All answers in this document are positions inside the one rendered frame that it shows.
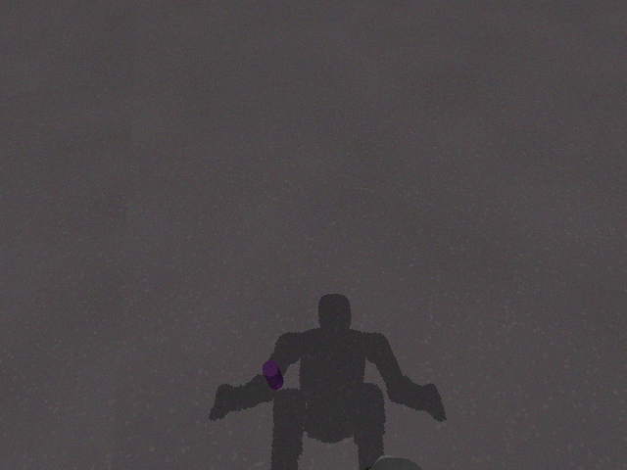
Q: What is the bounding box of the can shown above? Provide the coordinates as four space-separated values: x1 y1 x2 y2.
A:
263 360 283 390

